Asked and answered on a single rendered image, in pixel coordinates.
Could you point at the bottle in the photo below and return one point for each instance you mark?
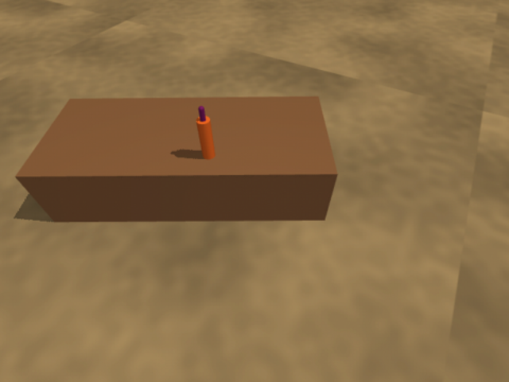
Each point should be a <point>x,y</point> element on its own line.
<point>205,134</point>

